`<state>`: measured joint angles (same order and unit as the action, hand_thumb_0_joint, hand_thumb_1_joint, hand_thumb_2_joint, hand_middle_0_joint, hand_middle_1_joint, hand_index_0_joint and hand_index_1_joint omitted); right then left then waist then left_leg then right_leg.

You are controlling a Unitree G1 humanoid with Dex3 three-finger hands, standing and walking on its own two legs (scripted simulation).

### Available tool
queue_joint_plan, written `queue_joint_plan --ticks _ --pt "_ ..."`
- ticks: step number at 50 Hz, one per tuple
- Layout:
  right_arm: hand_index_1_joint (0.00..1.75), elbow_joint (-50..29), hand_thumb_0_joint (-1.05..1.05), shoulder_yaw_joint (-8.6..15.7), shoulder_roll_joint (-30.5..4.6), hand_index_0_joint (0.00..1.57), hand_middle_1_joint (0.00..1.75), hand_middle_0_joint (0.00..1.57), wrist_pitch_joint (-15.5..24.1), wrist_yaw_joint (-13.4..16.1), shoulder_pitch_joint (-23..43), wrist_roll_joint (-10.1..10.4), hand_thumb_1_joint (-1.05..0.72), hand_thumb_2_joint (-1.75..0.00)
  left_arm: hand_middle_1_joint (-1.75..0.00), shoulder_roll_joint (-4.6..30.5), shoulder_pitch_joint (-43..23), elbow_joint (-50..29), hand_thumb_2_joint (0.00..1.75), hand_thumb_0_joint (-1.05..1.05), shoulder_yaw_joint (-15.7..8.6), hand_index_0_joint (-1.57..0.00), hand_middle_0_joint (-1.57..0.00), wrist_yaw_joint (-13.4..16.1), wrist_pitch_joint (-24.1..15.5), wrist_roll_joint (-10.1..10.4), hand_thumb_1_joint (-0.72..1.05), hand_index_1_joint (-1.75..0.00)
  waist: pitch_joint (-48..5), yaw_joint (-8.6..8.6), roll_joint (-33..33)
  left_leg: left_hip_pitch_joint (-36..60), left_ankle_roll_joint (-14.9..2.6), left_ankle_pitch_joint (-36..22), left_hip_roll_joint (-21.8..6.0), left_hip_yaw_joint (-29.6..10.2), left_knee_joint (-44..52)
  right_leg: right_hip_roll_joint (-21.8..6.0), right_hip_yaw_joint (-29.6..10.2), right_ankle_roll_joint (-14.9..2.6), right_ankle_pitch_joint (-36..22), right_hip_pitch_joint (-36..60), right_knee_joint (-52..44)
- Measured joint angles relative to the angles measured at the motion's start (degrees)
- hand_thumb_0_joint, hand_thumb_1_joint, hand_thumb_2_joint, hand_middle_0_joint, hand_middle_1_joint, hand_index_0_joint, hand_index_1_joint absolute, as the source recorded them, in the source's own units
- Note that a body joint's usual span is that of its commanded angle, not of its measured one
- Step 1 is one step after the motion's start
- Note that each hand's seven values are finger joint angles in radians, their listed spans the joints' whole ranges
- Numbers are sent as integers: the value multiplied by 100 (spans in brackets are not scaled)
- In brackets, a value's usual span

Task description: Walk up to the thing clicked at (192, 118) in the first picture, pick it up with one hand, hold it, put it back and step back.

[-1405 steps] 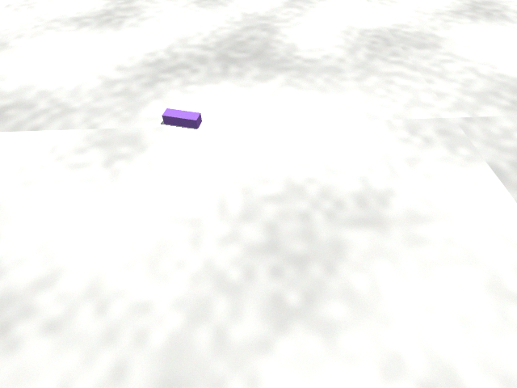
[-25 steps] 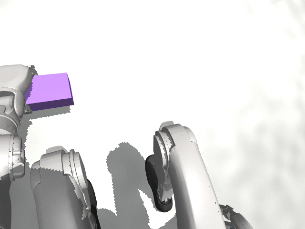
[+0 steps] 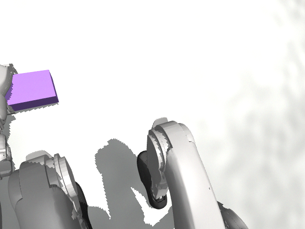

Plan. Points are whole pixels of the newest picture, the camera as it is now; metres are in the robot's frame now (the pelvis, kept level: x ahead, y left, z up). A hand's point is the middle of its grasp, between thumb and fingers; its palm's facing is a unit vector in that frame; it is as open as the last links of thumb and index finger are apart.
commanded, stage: rest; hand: left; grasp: from above
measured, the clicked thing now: (7, 94) +0.47 +0.26 -0.26
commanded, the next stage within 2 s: open in 0.44 s
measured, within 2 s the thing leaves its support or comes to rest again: rests again in 0.76 s
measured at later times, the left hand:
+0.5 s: hand (4, 93) +0.47 +0.26 -0.24, palm faces -0.48 -0.10 -0.87, open 10.5 cm
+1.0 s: hand (3, 91) +0.47 +0.26 -0.24, palm faces -0.46 -0.08 -0.89, open 12.4 cm
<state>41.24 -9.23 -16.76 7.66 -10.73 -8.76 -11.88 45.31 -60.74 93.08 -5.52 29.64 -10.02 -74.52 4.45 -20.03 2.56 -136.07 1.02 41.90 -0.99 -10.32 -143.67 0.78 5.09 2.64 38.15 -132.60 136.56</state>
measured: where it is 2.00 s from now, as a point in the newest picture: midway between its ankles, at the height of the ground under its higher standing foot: (119, 205)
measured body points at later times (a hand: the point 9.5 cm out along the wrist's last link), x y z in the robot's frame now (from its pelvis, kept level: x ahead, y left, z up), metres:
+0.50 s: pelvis +0.00 +0.00 +0.00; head +0.28 +0.09 +0.34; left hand +0.49 +0.26 -0.19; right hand +0.02 -0.26 -0.07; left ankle +0.06 +0.13 -0.27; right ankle +0.10 -0.12 -0.27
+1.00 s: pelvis -0.01 +0.01 +0.00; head +0.28 +0.10 +0.33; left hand +0.49 +0.27 -0.19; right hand +0.01 -0.25 -0.06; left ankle +0.06 +0.13 -0.27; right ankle +0.10 -0.12 -0.27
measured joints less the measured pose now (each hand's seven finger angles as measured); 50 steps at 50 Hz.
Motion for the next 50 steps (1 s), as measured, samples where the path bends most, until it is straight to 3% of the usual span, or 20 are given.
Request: queue_joint_plan --ticks 11,25,31,38,46,50 --pt "30 -66 0 -182 -98 20 30 20 146 -153 61 -86 -90 -89 -61 227 -30 120 53 -1 -86 -67 -65 230 -63 -25 -8 -56 174 -106 122 47 -2 82 -15 -117 -101 36 94 25 25 87 4" --pt "30 -156 0 -428 -213 20 30 20 318 -269 141 -155 -90 -89 -61 504 -356 754 53 -1 97 -68 -65 435 -87 -14 -8 -55 277 -249 225 94 -27 26 -29 -206 -144 78 169 57 -77 174 -42" --pt "30 -265 0 -535 -272 20 30 20 388 -278 142 -185 -90 -89 -61 670 -416 889 53 -1 66 -67 -65 451 -123 -61 -7 -56 354 -321 254 102 -47 -13 -34 -248 -166 98 204 81 -134 211 -67" --pt "30 -332 0 -584 -315 20 30 20 482 -314 108 -216 -89 -89 -67 788 -424 926 58 0 9 -58 -56 435 -146 -91 -6 -63 430 -363 312 118 -59 -41 -36 -278 -183 112 229 90 -173 250 -86" --pt "30 -291 0 -615 -304 20 30 20 501 -356 79 -241 -89 -89 -76 808 -367 735 70 0 78 -43 -41 495 -120 -90 -17 -74 418 -341 351 104 -61 -25 -46 -315 -179 127 261 102 -177 251 -126" --pt "30 -246 0 -614 -280 20 30 20 500 -387 86 -243 -89 -89 -81 763 -421 763 77 0 230 -34 -33 515 -43 -17 -24 -80 369 -333 344 96 -66 -5 -47 -320 -172 128 268 96 -162 248 -140"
